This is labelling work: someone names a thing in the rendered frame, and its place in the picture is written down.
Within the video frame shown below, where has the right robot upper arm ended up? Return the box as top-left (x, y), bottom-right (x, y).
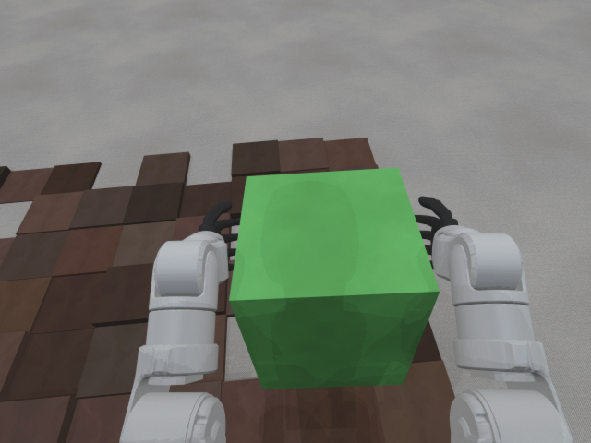
top-left (450, 389), bottom-right (572, 443)

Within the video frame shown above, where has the carton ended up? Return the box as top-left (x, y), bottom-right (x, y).
top-left (229, 168), bottom-right (440, 389)

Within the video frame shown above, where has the robot left hand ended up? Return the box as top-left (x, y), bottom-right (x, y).
top-left (199, 201), bottom-right (240, 271)

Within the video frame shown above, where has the robot right hand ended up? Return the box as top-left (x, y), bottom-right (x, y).
top-left (415, 197), bottom-right (458, 269)

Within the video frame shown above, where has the robot right forearm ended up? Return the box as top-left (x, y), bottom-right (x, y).
top-left (432, 225), bottom-right (573, 443)

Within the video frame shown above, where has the robot left forearm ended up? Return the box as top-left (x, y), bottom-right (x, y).
top-left (119, 231), bottom-right (229, 443)

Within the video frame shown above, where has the left robot upper arm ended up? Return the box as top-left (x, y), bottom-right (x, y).
top-left (121, 392), bottom-right (226, 443)

